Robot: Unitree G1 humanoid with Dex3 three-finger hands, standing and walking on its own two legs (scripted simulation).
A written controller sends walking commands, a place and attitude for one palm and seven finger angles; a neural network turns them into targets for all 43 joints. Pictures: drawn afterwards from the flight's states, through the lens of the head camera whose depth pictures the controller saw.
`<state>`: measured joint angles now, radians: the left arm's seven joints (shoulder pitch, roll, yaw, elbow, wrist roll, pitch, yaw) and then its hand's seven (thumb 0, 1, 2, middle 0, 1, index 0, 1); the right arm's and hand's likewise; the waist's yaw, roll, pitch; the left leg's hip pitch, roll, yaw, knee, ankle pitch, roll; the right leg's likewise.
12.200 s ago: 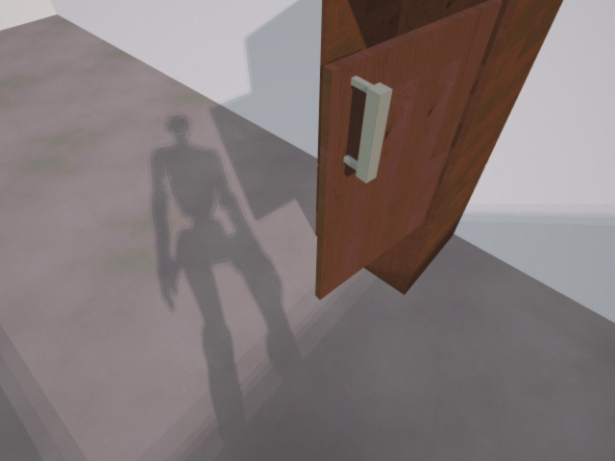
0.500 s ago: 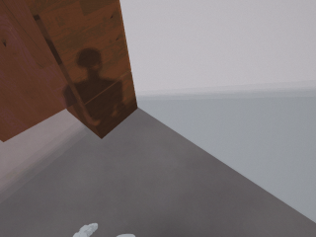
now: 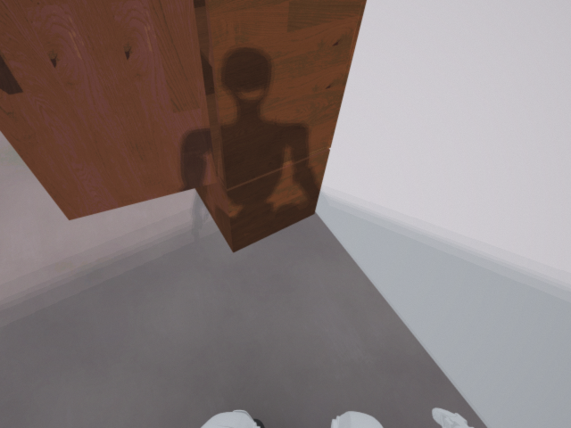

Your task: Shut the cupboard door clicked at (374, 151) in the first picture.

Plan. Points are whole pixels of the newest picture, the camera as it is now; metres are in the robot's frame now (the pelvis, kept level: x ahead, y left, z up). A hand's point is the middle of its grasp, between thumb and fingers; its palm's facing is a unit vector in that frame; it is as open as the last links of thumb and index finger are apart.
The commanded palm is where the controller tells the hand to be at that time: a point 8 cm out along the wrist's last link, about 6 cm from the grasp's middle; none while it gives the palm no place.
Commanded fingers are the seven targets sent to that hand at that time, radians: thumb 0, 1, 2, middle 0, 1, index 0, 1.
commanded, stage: turn to face it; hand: left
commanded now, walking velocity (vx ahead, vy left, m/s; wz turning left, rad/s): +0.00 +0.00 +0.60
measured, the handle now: out of the picture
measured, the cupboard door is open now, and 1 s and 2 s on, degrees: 81 81 81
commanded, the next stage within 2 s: take the last steps up to it in 0.66 s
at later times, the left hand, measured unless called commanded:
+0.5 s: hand out of the picture +0.12 +0.16 -0.14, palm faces +0.23 -0.93 -0.29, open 7.4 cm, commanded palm none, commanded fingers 0.00 0.90 0.90 -0.20 -0.30 -0.20 -0.30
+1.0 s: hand out of the picture -0.09 +0.12 -0.18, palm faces +0.54 -0.82 -0.21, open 7.4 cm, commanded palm none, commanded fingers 0.00 0.90 0.90 -0.20 -0.30 -0.20 -0.30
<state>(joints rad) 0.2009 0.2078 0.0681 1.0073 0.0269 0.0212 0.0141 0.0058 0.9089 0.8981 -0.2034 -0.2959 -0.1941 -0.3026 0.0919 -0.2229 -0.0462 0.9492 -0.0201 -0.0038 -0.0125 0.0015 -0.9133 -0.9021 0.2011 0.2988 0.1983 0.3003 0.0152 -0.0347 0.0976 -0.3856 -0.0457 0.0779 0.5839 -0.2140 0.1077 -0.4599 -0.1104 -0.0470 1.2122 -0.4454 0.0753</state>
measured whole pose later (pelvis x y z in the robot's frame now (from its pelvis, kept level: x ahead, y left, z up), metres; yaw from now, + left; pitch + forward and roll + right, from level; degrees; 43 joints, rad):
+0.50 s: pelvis +0.05 -0.06 +0.00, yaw +14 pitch +1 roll +0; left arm 0.12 0.19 0.04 0.88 0.02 0.01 0.03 0.00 0.90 0.90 -0.20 -0.30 -0.20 -0.30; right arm 0.22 -0.23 -0.08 0.98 -0.01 0.06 0.00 0.01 -0.91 -0.90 0.21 0.30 0.20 0.30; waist -0.04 0.06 0.07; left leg -0.40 -0.11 -0.14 0.69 -0.36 0.01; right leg -0.25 0.01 -0.01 0.54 -0.31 -0.02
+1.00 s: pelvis +0.04 -0.03 +0.00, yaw +28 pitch -1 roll +1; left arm 0.37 0.22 0.06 1.07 0.03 0.01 0.01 0.00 0.90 0.90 -0.21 -0.30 -0.20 -0.30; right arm 0.07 -0.20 -0.04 0.98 -0.02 0.00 0.01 0.00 -0.91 -0.90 0.20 0.30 0.20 0.30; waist 0.06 -0.06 0.07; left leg -0.21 -0.04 0.08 0.55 -0.30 0.04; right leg -0.23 -0.14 -0.16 0.74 -0.47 0.02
